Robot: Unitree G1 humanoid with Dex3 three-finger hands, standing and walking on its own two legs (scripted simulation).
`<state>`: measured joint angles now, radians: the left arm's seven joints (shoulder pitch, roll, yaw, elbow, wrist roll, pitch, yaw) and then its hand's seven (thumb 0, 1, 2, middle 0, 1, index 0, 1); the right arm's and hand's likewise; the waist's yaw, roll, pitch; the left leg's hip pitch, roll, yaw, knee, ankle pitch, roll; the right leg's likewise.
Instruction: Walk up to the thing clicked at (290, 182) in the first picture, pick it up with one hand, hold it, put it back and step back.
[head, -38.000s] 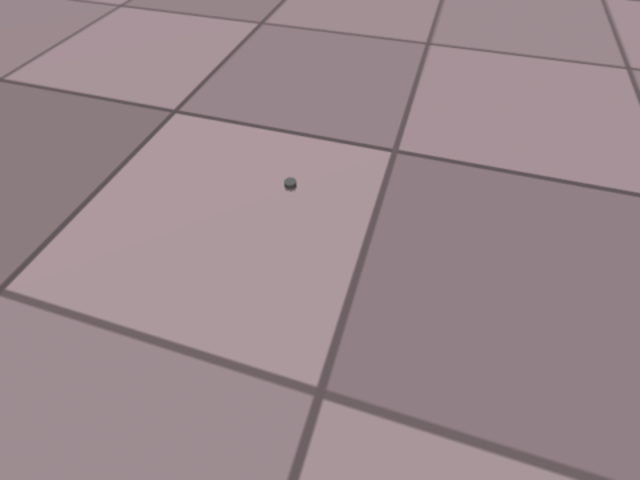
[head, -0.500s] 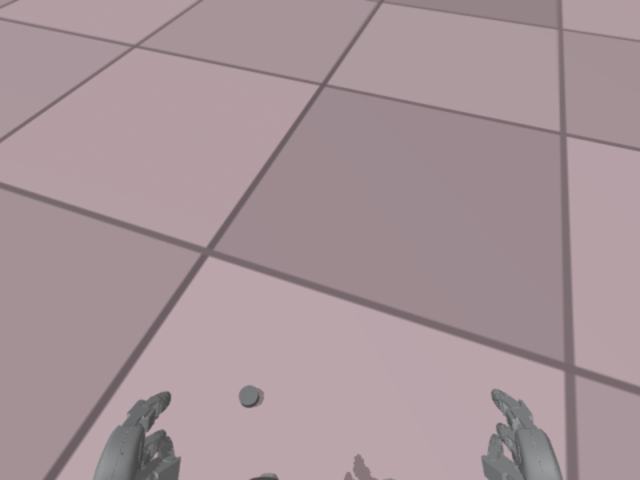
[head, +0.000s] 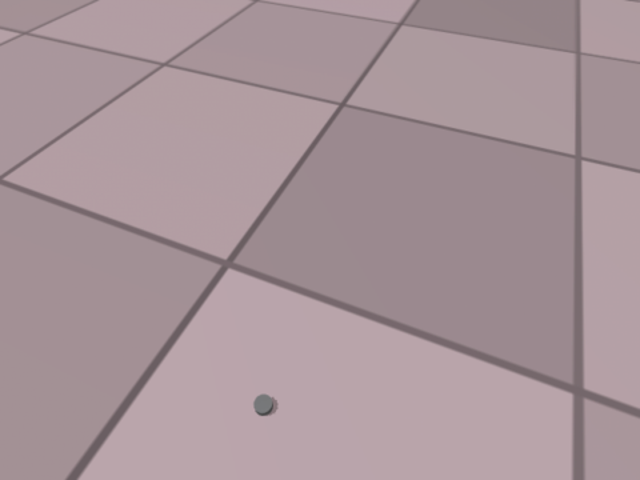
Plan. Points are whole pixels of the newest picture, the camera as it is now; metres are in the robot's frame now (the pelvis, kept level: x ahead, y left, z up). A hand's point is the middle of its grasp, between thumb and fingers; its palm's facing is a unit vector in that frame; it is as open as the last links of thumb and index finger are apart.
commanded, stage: stand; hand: left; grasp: from above
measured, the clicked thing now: (263, 404) +0.46 +0.19 -0.76
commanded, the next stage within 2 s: step back in 1.98 s
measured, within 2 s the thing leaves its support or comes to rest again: neither
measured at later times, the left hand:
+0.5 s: hand out of the picture +0.05 +0.23 -0.15, palm faces +0.03 -0.94 -0.33, open 7.4 cm
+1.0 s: hand out of the picture +0.08 +0.23 -0.15, palm faces +0.02 -0.94 -0.33, open 7.4 cm
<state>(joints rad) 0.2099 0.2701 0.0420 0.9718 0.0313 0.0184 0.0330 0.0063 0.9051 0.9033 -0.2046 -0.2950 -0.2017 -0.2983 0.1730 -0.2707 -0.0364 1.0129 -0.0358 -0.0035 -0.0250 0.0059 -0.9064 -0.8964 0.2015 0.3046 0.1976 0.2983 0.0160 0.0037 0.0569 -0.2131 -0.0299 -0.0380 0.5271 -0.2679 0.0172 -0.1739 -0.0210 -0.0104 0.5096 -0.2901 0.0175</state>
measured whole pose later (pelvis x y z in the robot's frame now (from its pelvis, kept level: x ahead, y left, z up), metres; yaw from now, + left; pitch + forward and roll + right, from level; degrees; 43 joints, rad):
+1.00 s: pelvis +0.01 -0.02 +0.01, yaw +0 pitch -3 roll +0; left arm 0.10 0.30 0.03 1.16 0.02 -0.01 0.02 0.00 0.90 0.90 -0.21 -0.30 -0.20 -0.30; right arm 0.11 -0.31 -0.01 1.14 -0.02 0.00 -0.02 0.00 -0.91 -0.90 0.20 0.30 0.20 0.30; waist 0.00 0.01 0.06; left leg -0.10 0.00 -0.05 0.33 -0.18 -0.01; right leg -0.06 0.00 -0.02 0.31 -0.20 0.00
